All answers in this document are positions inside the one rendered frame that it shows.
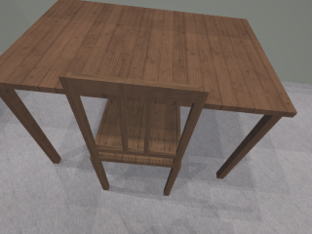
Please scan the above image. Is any table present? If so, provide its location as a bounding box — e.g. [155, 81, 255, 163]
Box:
[0, 0, 297, 179]

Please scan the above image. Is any chair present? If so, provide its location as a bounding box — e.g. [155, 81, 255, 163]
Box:
[58, 71, 210, 196]

